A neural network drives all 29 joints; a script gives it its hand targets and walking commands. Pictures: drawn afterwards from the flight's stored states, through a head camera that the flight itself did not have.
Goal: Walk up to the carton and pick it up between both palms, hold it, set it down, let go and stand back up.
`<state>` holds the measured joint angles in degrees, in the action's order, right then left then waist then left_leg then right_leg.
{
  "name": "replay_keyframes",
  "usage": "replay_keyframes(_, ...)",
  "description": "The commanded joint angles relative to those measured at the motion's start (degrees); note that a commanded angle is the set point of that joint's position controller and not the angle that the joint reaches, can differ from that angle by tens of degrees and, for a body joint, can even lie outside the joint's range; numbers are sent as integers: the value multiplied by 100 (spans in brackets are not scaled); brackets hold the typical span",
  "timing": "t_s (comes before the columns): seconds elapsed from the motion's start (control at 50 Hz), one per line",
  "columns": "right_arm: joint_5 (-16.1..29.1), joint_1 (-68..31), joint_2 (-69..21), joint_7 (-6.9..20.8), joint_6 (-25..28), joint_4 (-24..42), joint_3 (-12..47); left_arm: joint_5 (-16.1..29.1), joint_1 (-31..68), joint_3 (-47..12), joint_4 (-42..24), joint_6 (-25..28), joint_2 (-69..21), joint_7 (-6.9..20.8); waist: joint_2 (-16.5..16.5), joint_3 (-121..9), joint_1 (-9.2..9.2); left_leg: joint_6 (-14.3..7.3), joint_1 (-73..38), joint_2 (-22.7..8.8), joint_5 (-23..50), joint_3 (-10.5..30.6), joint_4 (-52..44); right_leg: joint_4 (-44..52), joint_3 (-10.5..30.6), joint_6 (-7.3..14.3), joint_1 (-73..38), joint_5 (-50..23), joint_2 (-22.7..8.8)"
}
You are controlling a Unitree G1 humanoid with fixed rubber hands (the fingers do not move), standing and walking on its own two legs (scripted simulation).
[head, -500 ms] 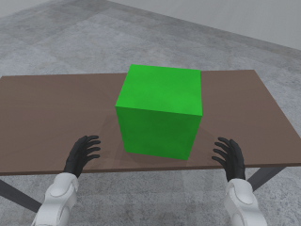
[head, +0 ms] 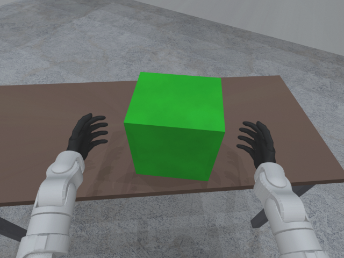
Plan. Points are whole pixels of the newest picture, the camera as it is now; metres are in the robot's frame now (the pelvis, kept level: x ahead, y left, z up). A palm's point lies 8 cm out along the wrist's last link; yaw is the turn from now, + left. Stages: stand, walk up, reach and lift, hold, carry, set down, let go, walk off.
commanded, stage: reach and lift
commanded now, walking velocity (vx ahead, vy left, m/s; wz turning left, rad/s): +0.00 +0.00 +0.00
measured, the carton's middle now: (175, 129) +0.43 +0.02 +0.01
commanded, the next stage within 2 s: none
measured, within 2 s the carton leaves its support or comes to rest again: neither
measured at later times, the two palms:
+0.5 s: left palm (82, 106) +0.39 +0.23 +0.14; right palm (264, 121) +0.37 -0.18 +0.12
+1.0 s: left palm (92, 75) +0.44 +0.21 +0.19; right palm (263, 93) +0.42 -0.18 +0.16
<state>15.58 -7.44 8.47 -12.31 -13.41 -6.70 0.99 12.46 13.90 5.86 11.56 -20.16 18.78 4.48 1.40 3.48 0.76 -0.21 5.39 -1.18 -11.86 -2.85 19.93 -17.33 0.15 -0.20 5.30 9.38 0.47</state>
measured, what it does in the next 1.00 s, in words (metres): stands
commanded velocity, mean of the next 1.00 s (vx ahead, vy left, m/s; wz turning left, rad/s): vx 0.00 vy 0.00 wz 0.00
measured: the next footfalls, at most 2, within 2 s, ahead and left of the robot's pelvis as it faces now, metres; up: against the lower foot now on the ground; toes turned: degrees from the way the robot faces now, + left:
none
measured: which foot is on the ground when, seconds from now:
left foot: down 0.00-1.00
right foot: down 0.00-1.00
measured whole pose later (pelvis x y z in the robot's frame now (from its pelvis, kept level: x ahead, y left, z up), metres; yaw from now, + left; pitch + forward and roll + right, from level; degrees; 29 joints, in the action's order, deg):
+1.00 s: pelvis -0.01 -0.01 +0.00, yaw +2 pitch +5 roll -1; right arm 18.6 -52.2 11.1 -12.3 -17.7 -47.0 -1.9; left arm 15.1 59.6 -0.2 55.6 -20.3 24.9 1.8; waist 1.2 -4.0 -4.3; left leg 0.2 16.6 -1.5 -10.7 -0.5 22.3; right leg -17.5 -1.7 0.3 14.8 7.7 1.0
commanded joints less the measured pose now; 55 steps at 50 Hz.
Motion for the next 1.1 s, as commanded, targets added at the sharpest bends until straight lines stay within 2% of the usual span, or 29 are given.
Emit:
replay_keyframes(0.0, 52, -2066, 691, 25, 239, 995, -343, 26, 2314, 351, -1281, 124, 914, -63, -588, -2077, -99, 281, -649, 57, 2459, 13, 21, 7, 82, 35, -607, -1582, 79)
replay_keyframes(0.06, 100, -2377, 792, 28, 108, 802, -355, -1, 2599, 395, -1099, -112, 912, -84, -482, -2114, -135, 248, -638, 41, 2324, 28, 46, 24, 57, 46, -475, -1449, 95)
replay_keyframes(0.08, 102, -2521, 808, 37, 80, 808, -336, -21, 2567, 408, -990, -188, 935, -97, -497, -2216, -88, 231, -620, 32, 2346, 30, 19, 37, 49, 37, -577, -1530, 108)
replay_keyframes(0.12, 86, -2714, 863, 35, -19, 503, -437, -65, 2961, 418, -944, -288, 950, -104, -497, -2256, -185, 230, -587, 45, 2221, 4, -6, 27, 28, 18, -571, -1516, 96)
replay_keyframes(0.14, 176, -2869, 877, 37, -20, 668, -401, -60, 2988, 464, -1043, -332, 984, -125, -474, -2375, -138, 239, -658, 62, 2293, 8, 31, -1, 32, 25, -612, -1552, 122)
replay_keyframes(0.18, 214, -3151, 905, 43, -93, 535, -428, -79, 3177, 454, -832, -441, 969, -137, -479, -2389, -137, 235, -674, 33, 2382, 8, 65, 7, -38, 16, -474, -1621, 149)
replay_keyframes(0.22, 223, -3616, 962, 73, -179, 339, -483, -63, 3572, 466, -491, -528, 1088, -154, -417, -2459, -66, 190, -503, 31, 2108, 12, 21, 24, -13, 10, -519, -1435, 146)
replay_keyframes(0.24, 194, -3636, 971, 67, -183, 231, -485, -67, 3673, 434, -468, -536, 1048, -169, -453, -2485, -165, 188, -496, 50, 2079, 15, 37, 3, -16, 8, -522, -1477, 147)
replay_keyframes(0.32, 276, -4044, 1040, 123, -257, -340, -506, -46, 4136, 395, -21, -581, 1093, -206, -482, -2543, -171, 222, -477, 33, 2070, 43, 64, -30, -44, 26, -426, -1412, 183)
replay_keyframes(0.34, 250, -4354, 1091, 121, -246, -278, -513, -71, 4431, 405, 59, -571, 1160, -210, -459, -2769, -155, 218, -449, 44, 2032, 28, 63, -43, -56, 8, -425, -1490, 169)
replay_keyframes(0.44, 260, -4855, 1133, 101, -258, -696, -620, -31, 4956, 334, 390, -454, 1245, -224, -435, -3010, -276, 237, -494, 76, 2011, 49, 105, -54, -82, 3, -441, -1608, 187)
replay_keyframes(0.46, 307, -4987, 1116, 91, -263, -831, -525, -35, 4977, 328, 644, -453, 1299, -219, -399, -2928, -230, 218, -424, 85, 1999, 56, 114, -65, -62, -8, -478, -1665, 180)
replay_keyframes(0.52, 196, -5414, 1128, 112, -273, -1138, -683, 9, 5516, 185, 977, -351, 1331, -255, -508, -3080, -329, 218, -290, 80, 1742, 76, 45, -67, -140, -16, -408, -1421, 158)
replay_keyframes(0.54, 203, -5562, 1111, 118, -263, -1215, -635, 45, 5655, 152, 1180, -317, 1378, -268, -476, -3112, -286, 211, -290, 62, 1746, 88, 64, -66, -114, 13, -408, -1398, 184)
replay_keyframes(0.58, 211, -5669, 1134, 96, -249, -1342, -646, 107, 5890, 114, 1204, -240, 1431, -264, -520, -3326, -346, 229, -301, 98, 1900, 74, 99, -93, -125, -11, -433, -1600, 190)
replay_keyframes(0.6, 239, -5959, 1121, 94, -252, -1396, -637, 130, 6140, 135, 1320, -193, 1525, -281, -515, -3441, -275, 219, -256, 93, 1899, 91, 123, -128, -122, -17, -415, -1692, 164)
replay_keyframes(0.62, 209, -5947, 1118, 93, -260, -1573, -714, 83, 6106, 65, 1426, -188, 1468, -303, -564, -3578, -398, 234, -365, 99, 1989, 98, 137, -132, -161, -31, -427, -1844, 175)
replay_keyframes(0.66, 266, -6167, 1184, 78, -223, -1651, -606, 163, 6362, 24, 1630, -160, 1534, -303, -594, -3584, -362, 265, -397, 113, 2118, 71, 217, -174, -175, -14, -426, -1922, 196)
replay_keyframes(0.7, 196, -6351, 1183, 59, -215, -1966, -652, 138, 6477, -37, 1924, -139, 1504, -278, -590, -3639, -450, 276, -400, 131, 2174, 79, 253, -184, -224, -34, -435, -2122, 183)
replay_keyframes(0.72, 285, -6464, 1163, 45, -225, -2054, -541, 135, 6599, -15, 2008, -101, 1536, -268, -587, -3590, -382, 259, -399, 124, 2276, 93, 267, -194, -206, -47, -433, -2224, 172)
replay_keyframes(0.76, 287, -6635, 1190, 20, -206, -2134, -555, 113, 6683, -76, 2280, -92, 1564, -251, -568, -3727, -431, 269, -360, 143, 2313, 100, 284, -202, -219, -70, -534, -2429, 167)
replay_keyframes(0.78, 293, -6545, 1178, 20, -199, -2223, -516, 123, 6626, -43, 2272, -80, 1566, -251, -542, -3686, -397, 265, -267, 136, 2259, 101, 252, -204, -202, -75, -593, -2393, 183)
replay_keyframes(0.8, 306, -6824, 1206, 0, -213, -2394, -551, 157, 6892, -117, 2432, -71, 1568, -257, -545, -3526, -500, 262, -228, 125, 2188, 128, 254, -184, -226, -76, -511, -2301, 161)
replay_keyframes(0.84, 312, -7071, 1179, -12, -223, -2456, -514, 222, 7193, -182, 2674, -13, 1637, -276, -466, -3560, -460, 219, -92, 127, 1999, 126, 237, -180, -219, -100, -467, -2175, 147)
replay_keyframes(0.86, 286, -7210, 1197, -12, -226, -2581, -562, 236, 7262, -201, 2842, 36, 1657, -290, -411, -3656, -520, 191, -101, 135, 1822, 131, 215, -183, -247, -115, -421, -2051, 132)
replay_keyframes(0.9, 245, -7353, 1203, -6, -216, -2890, -577, 273, 7503, -314, 3205, 140, 1659, -282, -495, -3693, -574, 208, -83, 130, 1838, 151, 249, -180, -237, -97, -313, -2026, 117)
replay_keyframes(1.0, 347, -7349, 1002, 8, -21, -3239, -281, 251, 7334, -425, 3893, 512, 1667, -236, -468, -3908, -419, 169, -58, 139, 2060, 126, 329, -237, -209, -90, -468, -2384, 94)
replay_keyframes(1.04, 314, -7238, 1034, -1, 76, -3499, -322, 227, 7217, -519, 4055, 679, 1514, -207, -490, -3846, -546, 206, -51, 129, 2213, 184, 382, -287, -252, -104, -403, -2526, 101)
replay_keyframes(1.08, 301, -7126, 982, -12, 217, -3543, -232, 188, 7071, -508, 4101, 847, 1468, -176, -523, -3818, -453, 217, -72, 115, 2344, 184, 430, -270, -228, -90, -362, -2524, 100)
